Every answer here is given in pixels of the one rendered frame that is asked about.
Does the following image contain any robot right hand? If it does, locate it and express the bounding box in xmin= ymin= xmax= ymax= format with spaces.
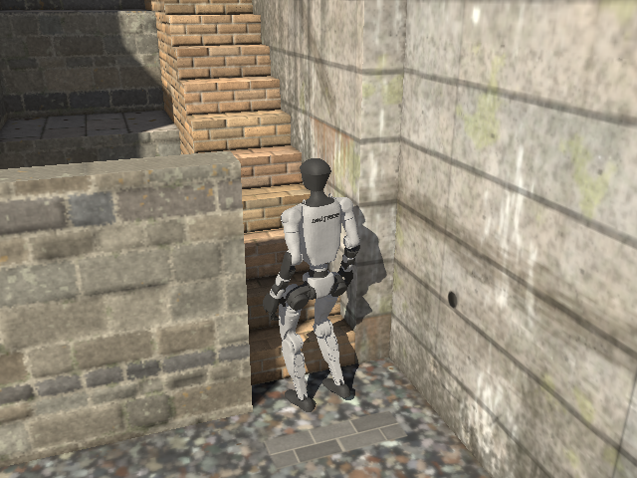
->
xmin=337 ymin=266 xmax=353 ymax=287

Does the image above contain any left robot forearm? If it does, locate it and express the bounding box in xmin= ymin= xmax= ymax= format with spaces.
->
xmin=270 ymin=252 xmax=296 ymax=299

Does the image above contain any robot left hand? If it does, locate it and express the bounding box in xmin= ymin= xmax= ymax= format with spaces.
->
xmin=263 ymin=293 xmax=286 ymax=321

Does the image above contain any right robot foot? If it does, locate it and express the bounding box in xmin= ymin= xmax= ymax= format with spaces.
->
xmin=322 ymin=378 xmax=350 ymax=398

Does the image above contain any right robot upper arm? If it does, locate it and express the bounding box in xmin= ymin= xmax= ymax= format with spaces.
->
xmin=334 ymin=197 xmax=360 ymax=249

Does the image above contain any robot left thigh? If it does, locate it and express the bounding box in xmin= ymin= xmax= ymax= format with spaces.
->
xmin=279 ymin=283 xmax=311 ymax=354

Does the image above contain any left robot upper arm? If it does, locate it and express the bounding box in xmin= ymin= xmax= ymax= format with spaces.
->
xmin=281 ymin=205 xmax=304 ymax=266

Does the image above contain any right robot forearm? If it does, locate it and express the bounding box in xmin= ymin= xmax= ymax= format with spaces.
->
xmin=340 ymin=238 xmax=360 ymax=272

